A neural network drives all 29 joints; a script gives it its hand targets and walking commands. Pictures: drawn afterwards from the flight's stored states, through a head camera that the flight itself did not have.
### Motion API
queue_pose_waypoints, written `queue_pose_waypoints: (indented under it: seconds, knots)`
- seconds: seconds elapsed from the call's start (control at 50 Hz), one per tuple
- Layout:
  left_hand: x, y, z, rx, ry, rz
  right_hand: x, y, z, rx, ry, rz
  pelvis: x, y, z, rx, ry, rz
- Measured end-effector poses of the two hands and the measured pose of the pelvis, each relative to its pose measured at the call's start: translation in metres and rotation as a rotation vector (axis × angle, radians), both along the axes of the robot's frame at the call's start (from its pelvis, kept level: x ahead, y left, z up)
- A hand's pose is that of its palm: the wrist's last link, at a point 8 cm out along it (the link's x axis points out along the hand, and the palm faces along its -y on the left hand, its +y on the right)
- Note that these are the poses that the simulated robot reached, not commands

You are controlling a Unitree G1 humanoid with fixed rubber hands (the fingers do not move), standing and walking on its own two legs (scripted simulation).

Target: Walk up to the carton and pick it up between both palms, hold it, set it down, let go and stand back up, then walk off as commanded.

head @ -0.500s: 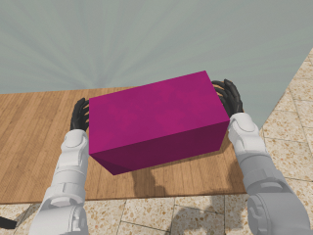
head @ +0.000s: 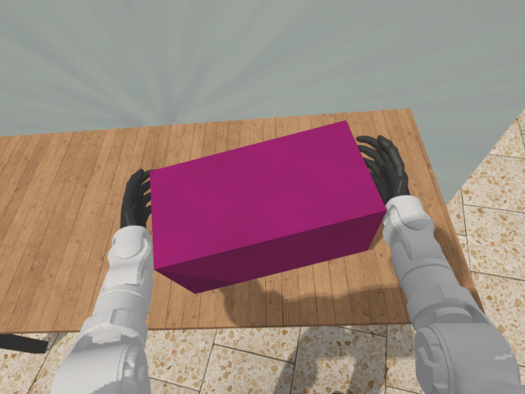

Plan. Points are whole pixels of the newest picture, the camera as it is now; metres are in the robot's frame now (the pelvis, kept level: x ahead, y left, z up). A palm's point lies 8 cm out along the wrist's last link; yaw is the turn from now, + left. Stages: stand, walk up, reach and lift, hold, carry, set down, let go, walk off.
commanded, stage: set down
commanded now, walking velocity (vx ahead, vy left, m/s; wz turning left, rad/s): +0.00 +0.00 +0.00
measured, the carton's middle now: (265, 213) +0.38 +0.03 +0.00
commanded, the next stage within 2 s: none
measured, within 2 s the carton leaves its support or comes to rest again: rests again in 0.38 s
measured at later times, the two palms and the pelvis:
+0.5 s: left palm (145, 232) +0.36 +0.25 -0.03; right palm (374, 204) +0.42 -0.16 -0.04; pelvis +0.01 +0.01 -0.01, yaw +0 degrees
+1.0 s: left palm (146, 233) +0.36 +0.24 -0.03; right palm (373, 203) +0.42 -0.16 -0.04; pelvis +0.00 +0.01 -0.01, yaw +0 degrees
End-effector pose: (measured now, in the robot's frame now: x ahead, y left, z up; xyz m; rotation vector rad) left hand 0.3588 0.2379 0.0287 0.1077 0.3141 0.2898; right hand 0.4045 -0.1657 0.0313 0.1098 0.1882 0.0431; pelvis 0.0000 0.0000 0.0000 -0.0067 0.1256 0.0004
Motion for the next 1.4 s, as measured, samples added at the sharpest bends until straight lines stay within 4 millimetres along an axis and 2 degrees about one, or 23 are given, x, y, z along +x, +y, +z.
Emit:
queue_pose_waypoints:
  seconds: [0.48, 1.4]
  knots:
    - [0.005, 0.008, -0.055, 0.052, 0.033, 0.013, 0.013, 0.009, -0.072, -0.015, 0.054, 0.032, 0.010, 0.007, -0.007, -0.010, 0.230, 0.001]
    - [0.003, 0.007, -0.059, 0.028, -0.007, 0.027, 0.015, 0.009, -0.071, -0.079, 0.021, 0.047, 0.000, 0.014, -0.010, -0.022, 0.262, 0.004]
